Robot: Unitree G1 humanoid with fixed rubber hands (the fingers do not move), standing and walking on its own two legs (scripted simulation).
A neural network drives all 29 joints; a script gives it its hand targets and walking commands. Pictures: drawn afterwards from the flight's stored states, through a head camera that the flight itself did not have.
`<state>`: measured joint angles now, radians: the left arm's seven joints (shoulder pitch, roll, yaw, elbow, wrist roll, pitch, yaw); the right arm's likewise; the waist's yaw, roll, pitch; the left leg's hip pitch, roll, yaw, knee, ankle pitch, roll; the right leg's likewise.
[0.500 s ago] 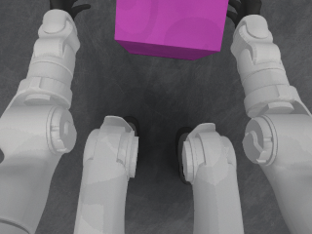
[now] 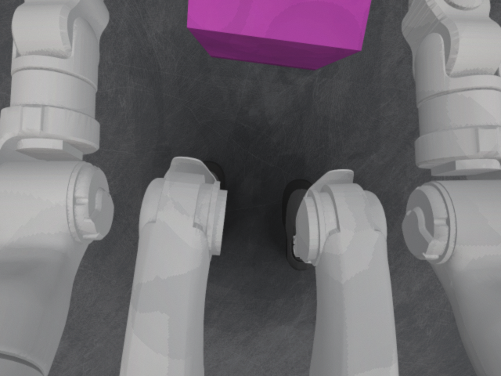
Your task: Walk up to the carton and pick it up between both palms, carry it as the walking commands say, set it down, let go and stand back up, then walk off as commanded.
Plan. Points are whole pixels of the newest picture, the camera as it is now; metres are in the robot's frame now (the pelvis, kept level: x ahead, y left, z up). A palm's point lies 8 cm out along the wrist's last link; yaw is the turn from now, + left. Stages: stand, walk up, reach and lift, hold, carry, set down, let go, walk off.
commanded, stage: set down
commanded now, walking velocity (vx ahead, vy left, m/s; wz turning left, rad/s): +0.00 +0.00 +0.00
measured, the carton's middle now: out of the picture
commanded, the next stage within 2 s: let go in 0.96 s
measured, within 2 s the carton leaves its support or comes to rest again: neither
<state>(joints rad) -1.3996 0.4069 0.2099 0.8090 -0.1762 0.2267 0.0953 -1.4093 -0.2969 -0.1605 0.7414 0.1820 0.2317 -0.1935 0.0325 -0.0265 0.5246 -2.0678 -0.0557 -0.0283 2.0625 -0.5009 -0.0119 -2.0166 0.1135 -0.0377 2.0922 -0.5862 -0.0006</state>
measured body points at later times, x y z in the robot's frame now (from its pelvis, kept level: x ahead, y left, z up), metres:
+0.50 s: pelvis +0.03 +0.00 +0.12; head +0.35 +0.02 +0.44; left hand +0.56 +0.25 +0.03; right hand +0.60 -0.15 +0.05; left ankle +0.14 +0.11 -0.38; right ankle +0.12 -0.10 -0.38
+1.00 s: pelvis +0.06 -0.01 +0.25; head +0.33 +0.01 +0.61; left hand +0.54 +0.23 +0.16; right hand +0.57 -0.16 +0.16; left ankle +0.14 +0.11 -0.38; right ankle +0.12 -0.10 -0.38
